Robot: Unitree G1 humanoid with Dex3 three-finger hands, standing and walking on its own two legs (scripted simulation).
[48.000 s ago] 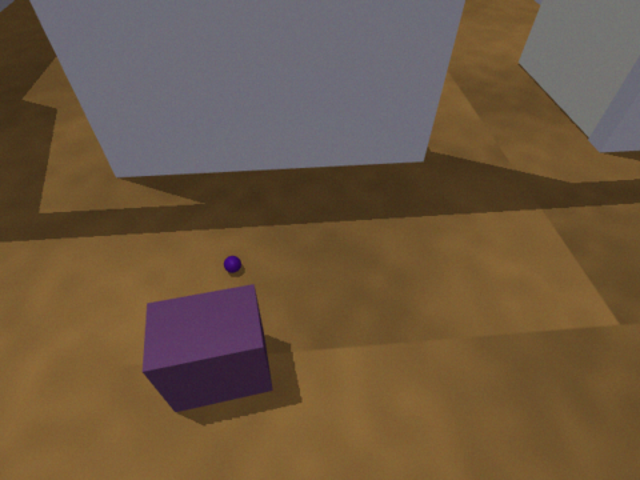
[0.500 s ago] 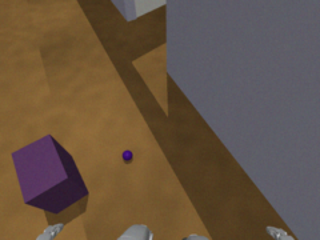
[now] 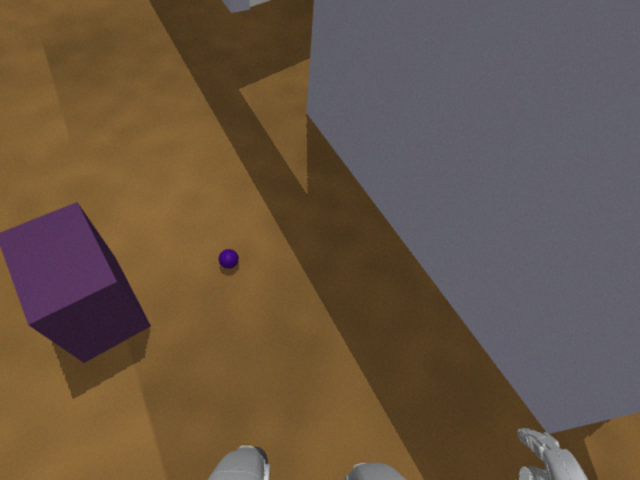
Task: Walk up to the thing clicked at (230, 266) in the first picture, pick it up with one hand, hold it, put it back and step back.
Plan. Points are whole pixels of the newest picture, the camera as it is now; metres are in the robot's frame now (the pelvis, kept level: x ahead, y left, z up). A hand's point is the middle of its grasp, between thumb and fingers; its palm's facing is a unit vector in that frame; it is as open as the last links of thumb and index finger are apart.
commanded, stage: step back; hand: left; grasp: from above
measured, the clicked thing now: (228, 258) +0.81 +0.29 -0.73
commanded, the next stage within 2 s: stand in 1.58 s
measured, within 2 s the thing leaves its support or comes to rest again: neither
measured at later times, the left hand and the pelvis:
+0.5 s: hand out of the picture -0.06 +0.24 -0.14, palm faces +0.09 -0.91 -0.39, open 7.4 cm; pelvis -0.17 -0.04 -0.01, yaw +6 degrees
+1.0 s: hand out of the picture -0.21 +0.24 -0.15, palm faces +0.11 -0.92 -0.37, open 7.4 cm; pelvis -0.22 -0.03 +0.00, yaw +6 degrees
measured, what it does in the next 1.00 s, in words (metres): walks backwards: right foot, then left foot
